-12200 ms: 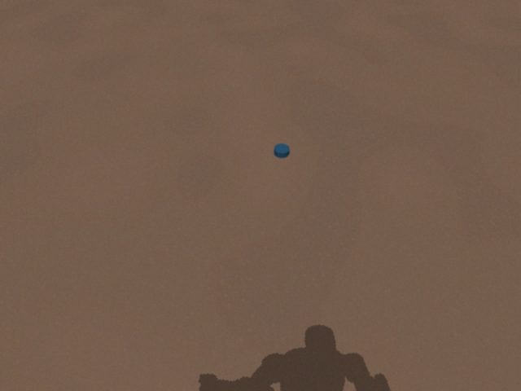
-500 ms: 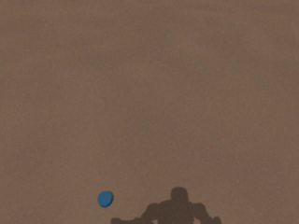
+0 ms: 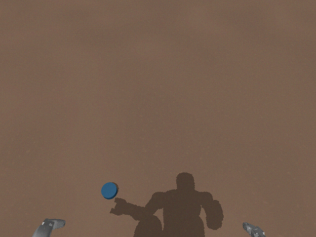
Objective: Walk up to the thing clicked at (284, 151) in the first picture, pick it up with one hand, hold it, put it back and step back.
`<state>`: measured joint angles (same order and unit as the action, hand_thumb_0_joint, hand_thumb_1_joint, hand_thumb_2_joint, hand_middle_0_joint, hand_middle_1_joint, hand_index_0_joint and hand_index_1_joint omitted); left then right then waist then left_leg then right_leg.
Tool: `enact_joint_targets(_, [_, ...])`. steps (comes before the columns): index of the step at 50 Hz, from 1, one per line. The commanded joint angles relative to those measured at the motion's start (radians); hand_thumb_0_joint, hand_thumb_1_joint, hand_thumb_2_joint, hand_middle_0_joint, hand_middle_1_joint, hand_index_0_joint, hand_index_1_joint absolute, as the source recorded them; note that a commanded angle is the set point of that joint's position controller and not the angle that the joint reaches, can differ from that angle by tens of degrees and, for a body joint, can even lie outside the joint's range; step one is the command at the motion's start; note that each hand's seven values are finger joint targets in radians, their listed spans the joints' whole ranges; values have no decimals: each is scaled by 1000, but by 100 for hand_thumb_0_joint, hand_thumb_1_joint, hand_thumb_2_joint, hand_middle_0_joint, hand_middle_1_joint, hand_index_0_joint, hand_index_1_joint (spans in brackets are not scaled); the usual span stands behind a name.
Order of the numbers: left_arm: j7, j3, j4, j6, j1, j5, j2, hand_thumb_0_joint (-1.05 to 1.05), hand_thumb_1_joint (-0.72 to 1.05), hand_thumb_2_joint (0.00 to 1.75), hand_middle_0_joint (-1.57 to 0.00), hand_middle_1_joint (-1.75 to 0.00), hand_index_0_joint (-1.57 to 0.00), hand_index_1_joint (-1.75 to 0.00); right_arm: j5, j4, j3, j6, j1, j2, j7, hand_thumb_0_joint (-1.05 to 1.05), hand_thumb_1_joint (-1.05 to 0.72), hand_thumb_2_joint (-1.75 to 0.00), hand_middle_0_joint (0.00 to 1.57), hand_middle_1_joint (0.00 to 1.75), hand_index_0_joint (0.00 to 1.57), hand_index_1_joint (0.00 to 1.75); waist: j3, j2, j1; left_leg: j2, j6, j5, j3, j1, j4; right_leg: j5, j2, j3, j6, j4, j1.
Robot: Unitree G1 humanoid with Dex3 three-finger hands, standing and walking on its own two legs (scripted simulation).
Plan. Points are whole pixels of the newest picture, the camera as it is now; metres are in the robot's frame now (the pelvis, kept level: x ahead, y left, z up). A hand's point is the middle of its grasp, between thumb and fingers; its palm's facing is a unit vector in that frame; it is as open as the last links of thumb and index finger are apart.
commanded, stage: rise first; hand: left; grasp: from above
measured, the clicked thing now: (109, 190) +0.45 +0.27 -0.73
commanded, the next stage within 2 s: none
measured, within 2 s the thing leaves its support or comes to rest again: neither
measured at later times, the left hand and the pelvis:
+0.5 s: hand out of the picture +0.13 +0.26 -0.20, palm faces -0.19 -0.86 -0.47, open 14.0 cm; pelvis +0.00 +0.00 -0.07, yaw +0 degrees
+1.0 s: hand (79, 223) +0.24 +0.30 -0.38, palm faces -0.45 -0.44 -0.78, open 14.0 cm; pelvis -0.06 -0.01 -0.24, yaw -1 degrees
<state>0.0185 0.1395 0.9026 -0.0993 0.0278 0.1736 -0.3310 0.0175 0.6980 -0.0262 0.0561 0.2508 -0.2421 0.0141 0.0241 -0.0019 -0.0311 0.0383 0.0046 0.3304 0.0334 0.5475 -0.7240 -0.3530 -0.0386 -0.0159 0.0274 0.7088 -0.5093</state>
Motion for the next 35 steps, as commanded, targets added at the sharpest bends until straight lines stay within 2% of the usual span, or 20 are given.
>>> enact_joint_targets(1, [-14,57,-230,24,-15,21,-187,0,-54,102,-4,-108,-4,-109,1,-160,-73,69,-15,-162,8,0,-84,-88,20,30,20,30,221,45,16,-28,1,-138,-20,-50,-16,108,45,-34,-44,23,-49])
enact_joint_targets(3, [-11,60,-252,17,58,39,-185,0,-55,101,-5,-109,-4,-110,0,-162,-79,77,4,-161,13,0,-85,-89,20,30,20,30,276,40,15,-25,-3,-191,-18,-30,-73,163,43,-27,-40,74,-69])
enact_joint_targets(5, [-11,59,-320,8,60,50,-184,0,-56,102,-5,-109,-4,-110,0,-184,-79,80,-4,-159,17,0,-85,-89,20,30,20,30,277,33,4,-25,-7,-171,-22,1,-103,150,40,-22,-38,93,-99])
enact_joint_targets(6, [-10,59,-335,1,76,57,-185,0,-56,102,-5,-108,-4,-110,0,-190,-78,83,-12,-159,18,0,-85,-89,20,30,20,30,258,44,8,-24,-5,-142,-26,24,-108,119,41,-24,-39,103,-120])
enact_joint_targets(9, [-13,72,-417,-26,136,75,-196,0,-56,101,-5,-110,-4,-111,-1,-207,-78,92,-12,-157,21,0,-87,-89,20,30,20,30,310,66,11,-14,-8,-180,-35,27,-153,137,42,-25,-41,149,-154])
enact_joint_targets(10, [-13,66,-429,-34,138,79,-188,0,-55,100,-5,-110,-4,-111,-2,-213,-77,94,-18,-158,22,0,-86,-89,20,30,20,30,295,51,4,-15,-6,-159,-37,55,-160,123,41,-25,-40,156,-161])
enact_joint_targets(11, [-14,62,-454,-44,169,88,-182,0,-57,100,-5,-110,-5,-111,-2,-217,-74,98,-17,-153,22,0,-87,-89,20,30,20,30,292,65,13,-16,-7,-158,-38,65,-170,120,39,-24,-42,166,-169])
enact_joint_targets(14, [-16,56,-494,-69,194,91,-174,0,-55,98,-6,-110,-6,-110,-4,-233,-73,106,-23,-152,21,0,-88,-90,20,30,20,30,299,51,-1,-13,-10,-143,-43,107,-206,108,41,-25,-40,197,-203])
enact_joint_targets(21, [-26,54,-601,-97,282,112,-171,0,-53,96,-5,-111,-6,-110,-8,-274,-67,128,-39,-142,20,0,-88,-89,20,30,20,30,335,81,9,-8,-7,-127,-62,172,-275,73,44,-33,-45,286,-294])
enact_joint_targets(25, [-32,52,-646,-99,262,124,-184,0,-54,95,-6,-112,-7,-111,-7,-279,-63,142,-47,-144,21,0,-89,-90,20,30,20,30,351,93,-4,-5,-6,-110,-75,211,-318,55,44,-33,-46,334,-354])
enact_joint_targets(27, [-38,60,-619,-85,215,148,-208,0,-52,95,-5,-111,-6,-110,-9,-277,-62,149,-56,-143,23,0,-87,-89,20,30,20,30,347,83,-11,-7,-11,-87,-73,257,-365,44,45,-33,-44,367,-399])
enact_joint_targets(28, [-38,43,-591,-75,188,165,-194,0,-52,95,-5,-111,-6,-110,-9,-272,-58,152,-59,-143,21,0,-87,-89,20,30,20,30,344,72,-26,-9,-12,-72,-69,286,-392,35,47,-30,-45,388,-430])
enact_joint_targets(31, [-42,49,-517,-19,110,215,-213,0,-54,96,-5,-110,-6,-110,-13,-256,-55,170,-76,-151,12,0,-86,-89,20,30,20,30,350,74,-25,-13,-11,-21,-74,384,-472,-14,47,-26,-47,483,-551])
enact_joint_targets(32, [-43,55,-490,4,87,236,-230,0,-52,96,-4,-110,-4,-110,-14,-246,-60,176,-80,-160,7,0,-84,-89,20,30,20,30,356,82,-13,-13,-8,1,-79,420,-497,-33,43,-26,-48,523,-590])
enact_joint_targets(35, [-52,47,-453,77,11,307,-249,0,-53,99,-4,-111,-4,-111,-10,-227,-68,189,-85,-172,-8,0,-84,-89,20,30,20,30,439,85,-14,-16,-8,26,-80,486,-577,-47,40,-18,-49,611,-677])
